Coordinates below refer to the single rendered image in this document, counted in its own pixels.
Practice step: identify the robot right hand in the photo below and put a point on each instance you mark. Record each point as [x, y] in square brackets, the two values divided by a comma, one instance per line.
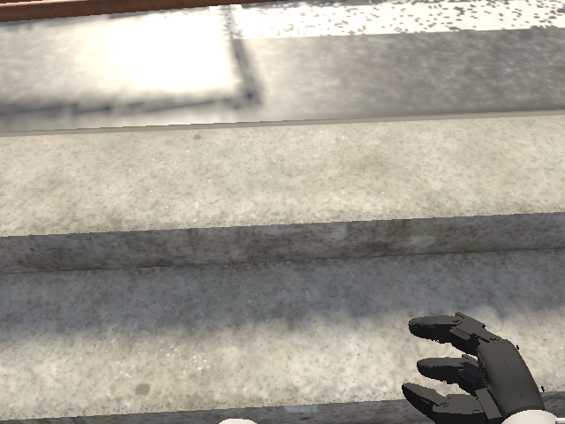
[499, 380]

